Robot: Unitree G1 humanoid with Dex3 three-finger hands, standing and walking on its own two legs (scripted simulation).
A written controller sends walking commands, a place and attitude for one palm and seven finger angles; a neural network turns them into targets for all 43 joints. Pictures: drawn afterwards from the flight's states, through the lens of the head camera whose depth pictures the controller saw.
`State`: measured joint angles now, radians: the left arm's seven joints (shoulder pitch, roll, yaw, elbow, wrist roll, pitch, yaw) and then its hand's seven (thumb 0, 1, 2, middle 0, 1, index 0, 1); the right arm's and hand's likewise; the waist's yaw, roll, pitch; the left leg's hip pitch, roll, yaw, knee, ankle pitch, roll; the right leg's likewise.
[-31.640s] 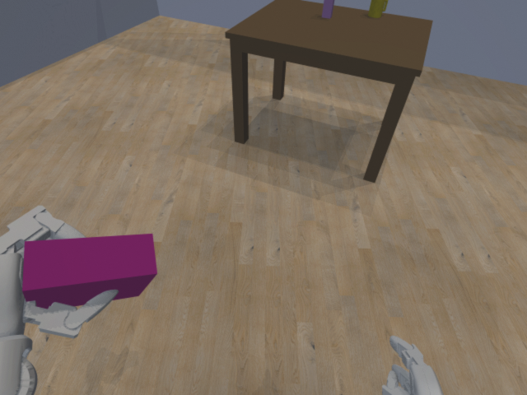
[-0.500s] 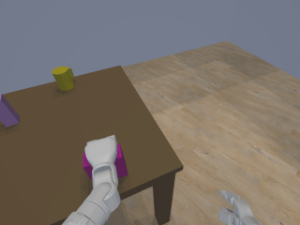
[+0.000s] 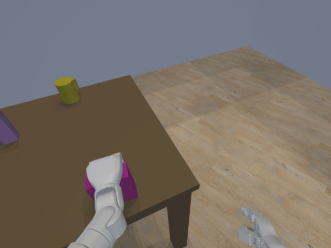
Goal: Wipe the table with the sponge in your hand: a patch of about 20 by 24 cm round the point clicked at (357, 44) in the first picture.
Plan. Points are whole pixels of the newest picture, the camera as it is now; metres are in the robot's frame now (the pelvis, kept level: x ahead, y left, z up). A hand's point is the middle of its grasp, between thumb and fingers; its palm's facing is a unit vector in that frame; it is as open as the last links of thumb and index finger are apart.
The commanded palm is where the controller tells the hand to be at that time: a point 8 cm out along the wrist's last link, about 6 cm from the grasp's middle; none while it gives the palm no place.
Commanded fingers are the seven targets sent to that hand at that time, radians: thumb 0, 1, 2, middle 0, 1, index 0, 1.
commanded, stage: slide back across to the middle lane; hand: left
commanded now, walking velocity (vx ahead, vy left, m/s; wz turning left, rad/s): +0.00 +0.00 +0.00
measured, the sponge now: (115, 189) +0.28 +0.19 -0.05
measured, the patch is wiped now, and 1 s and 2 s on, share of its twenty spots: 1.00 1.00 1.00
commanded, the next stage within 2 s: wipe forward along the middle lane in 0.56 s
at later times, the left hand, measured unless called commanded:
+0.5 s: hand (92, 192) +0.25 +0.23 +0.00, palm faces -0.01 -0.11 -0.99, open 9.1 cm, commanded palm +0.20 +0.24 +0.04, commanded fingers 0.00 0.10 1.30 -1.20 -1.60 -1.20 -1.60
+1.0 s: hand (88, 186) +0.27 +0.25 -0.01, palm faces -0.06 -0.07 -1.00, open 9.3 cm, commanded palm +0.24 +0.26 +0.02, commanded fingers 0.00 0.10 1.30 -1.20 -1.60 -1.20 -1.60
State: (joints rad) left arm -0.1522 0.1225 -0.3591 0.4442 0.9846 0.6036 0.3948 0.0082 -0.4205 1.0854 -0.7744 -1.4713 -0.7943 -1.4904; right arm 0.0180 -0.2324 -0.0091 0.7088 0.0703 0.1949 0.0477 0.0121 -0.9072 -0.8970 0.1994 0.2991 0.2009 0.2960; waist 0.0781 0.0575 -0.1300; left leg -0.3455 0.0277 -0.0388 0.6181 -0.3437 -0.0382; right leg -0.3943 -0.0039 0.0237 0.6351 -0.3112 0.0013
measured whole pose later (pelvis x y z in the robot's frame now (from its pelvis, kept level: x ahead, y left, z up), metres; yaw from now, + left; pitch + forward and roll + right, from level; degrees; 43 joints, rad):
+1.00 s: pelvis -0.01 +0.00 +0.00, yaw +0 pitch +5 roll +0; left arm -0.13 0.23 -0.19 0.46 1.02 0.44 0.32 -0.03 -0.53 1.14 -0.86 -1.39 -0.87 -1.40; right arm 0.05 -0.24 -0.01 0.74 0.05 0.10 -0.03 0.01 -0.91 -0.90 0.20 0.30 0.20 0.30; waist 0.09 0.06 -0.11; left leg -0.38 0.02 -0.04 0.62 -0.33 -0.04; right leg -0.42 -0.01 0.02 0.64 -0.29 0.00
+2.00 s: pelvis -0.04 -0.04 -0.03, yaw +1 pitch +16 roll +0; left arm -0.69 0.55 0.04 1.15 1.01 0.15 0.34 0.01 -0.60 1.17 -0.89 -1.36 -0.91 -1.39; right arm 0.22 -0.29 -0.02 0.77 0.06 0.03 -0.03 0.01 -0.91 -0.90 0.20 0.30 0.20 0.30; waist -0.04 0.07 -0.13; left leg -0.77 0.06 -0.11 0.83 -0.36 0.01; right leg -0.80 0.05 -0.03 0.80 -0.29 -0.05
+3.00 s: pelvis +0.00 +0.03 -0.01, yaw -1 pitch +15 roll -2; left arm -0.53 0.53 0.11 0.98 1.04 0.14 0.35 -0.01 -0.52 1.14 -0.81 -1.45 -0.83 -1.48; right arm 0.22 -0.27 -0.04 0.74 0.06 0.09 0.02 0.01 -0.91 -0.90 0.20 0.30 0.20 0.30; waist -0.03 0.04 -0.15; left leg -0.63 0.02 -0.05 0.76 -0.39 0.00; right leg -0.63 0.00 0.03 0.66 -0.30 0.04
